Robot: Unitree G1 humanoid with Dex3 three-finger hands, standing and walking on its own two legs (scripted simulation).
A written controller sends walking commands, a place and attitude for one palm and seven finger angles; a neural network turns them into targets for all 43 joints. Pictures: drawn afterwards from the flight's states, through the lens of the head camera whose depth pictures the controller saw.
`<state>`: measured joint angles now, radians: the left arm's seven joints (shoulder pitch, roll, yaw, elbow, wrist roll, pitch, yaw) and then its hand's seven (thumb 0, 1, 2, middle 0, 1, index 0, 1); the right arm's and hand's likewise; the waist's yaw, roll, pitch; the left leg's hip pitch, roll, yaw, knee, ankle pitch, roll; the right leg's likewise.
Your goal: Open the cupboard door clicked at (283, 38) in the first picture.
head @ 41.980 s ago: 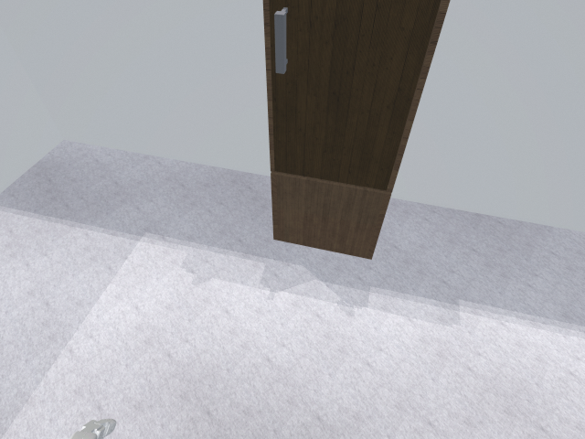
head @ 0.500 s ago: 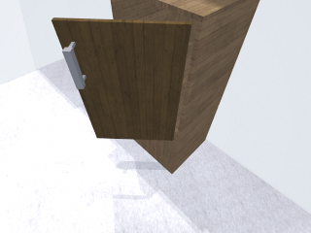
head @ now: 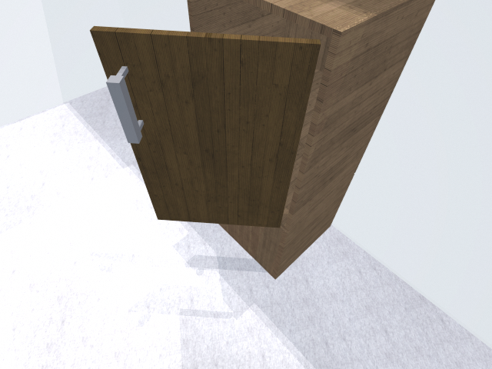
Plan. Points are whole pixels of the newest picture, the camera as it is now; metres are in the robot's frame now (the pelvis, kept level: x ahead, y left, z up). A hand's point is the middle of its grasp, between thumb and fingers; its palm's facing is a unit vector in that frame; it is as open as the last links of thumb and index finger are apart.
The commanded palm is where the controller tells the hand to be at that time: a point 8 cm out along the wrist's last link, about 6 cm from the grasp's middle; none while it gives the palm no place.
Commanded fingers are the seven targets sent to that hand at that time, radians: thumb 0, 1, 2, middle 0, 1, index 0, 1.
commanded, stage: come to a stop and stand still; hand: left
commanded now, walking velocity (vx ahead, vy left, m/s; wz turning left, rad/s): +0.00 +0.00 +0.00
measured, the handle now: (129, 105) +0.56 +0.27 +0.11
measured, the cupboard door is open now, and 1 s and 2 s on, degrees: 43 43 43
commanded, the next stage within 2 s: look again from close up in 0.28 s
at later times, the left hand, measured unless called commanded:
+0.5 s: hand out of the picture +0.02 +0.20 -0.18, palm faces -0.01 -0.98 -0.22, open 7.3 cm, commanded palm none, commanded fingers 0.00 0.90 0.90 -0.20 -0.30 -0.20 -0.30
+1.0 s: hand out of the picture +0.00 +0.22 -0.17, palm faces +0.03 -0.97 -0.24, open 7.4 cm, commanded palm +0.07 +0.27 -0.07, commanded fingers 0.00 0.83 0.87 -0.20 -0.34 -0.20 -0.34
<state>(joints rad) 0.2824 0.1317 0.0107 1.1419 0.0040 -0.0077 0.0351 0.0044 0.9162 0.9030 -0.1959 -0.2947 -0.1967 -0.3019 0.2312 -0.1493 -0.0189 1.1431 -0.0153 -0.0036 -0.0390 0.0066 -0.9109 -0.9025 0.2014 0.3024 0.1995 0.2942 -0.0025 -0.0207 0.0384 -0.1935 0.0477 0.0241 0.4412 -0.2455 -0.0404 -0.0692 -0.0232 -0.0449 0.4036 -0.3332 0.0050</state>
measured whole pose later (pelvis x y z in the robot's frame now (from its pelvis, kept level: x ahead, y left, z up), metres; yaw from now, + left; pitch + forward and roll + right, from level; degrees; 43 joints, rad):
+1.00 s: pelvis -0.03 +0.03 -0.01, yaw -2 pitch +0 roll +0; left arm 0.32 0.20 0.01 0.90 -0.02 0.06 0.04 0.01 0.91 0.90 -0.20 -0.30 -0.20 -0.30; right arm 0.25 -0.20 0.01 1.01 0.00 -0.02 -0.01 0.01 -0.91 -0.90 0.20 0.30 0.20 0.29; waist 0.00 0.00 0.04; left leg -0.28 0.03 0.06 0.53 -0.25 0.01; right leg -0.17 -0.05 0.00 0.50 -0.33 0.04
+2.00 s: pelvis -0.05 +0.02 -0.04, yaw +0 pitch +6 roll -2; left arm 0.20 0.35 0.36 0.10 -0.37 -0.22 -0.42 0.00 -0.11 0.47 -0.27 -0.95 -0.27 -0.95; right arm 0.29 -0.27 0.01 0.60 0.05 -0.26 -0.10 0.02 -0.90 -0.90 0.20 0.30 0.20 0.29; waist 0.00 0.02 -0.07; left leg -0.60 0.05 0.00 0.84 -0.35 -0.01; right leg -0.47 -0.03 -0.05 0.80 -0.44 0.03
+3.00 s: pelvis -0.04 +0.00 -0.01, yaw +0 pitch +1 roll -1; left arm -0.13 0.44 0.45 0.29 -0.35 -0.01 -0.47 -0.01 -0.50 0.30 -0.30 -1.20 -0.30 -1.20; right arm 0.26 -0.27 0.05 0.60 0.07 -0.21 -0.12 0.02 -0.90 -0.90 0.20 0.30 0.20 0.29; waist 0.02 0.04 -0.04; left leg -0.36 0.06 0.00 0.60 -0.25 -0.03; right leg -0.24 -0.01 -0.05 0.58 -0.36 0.00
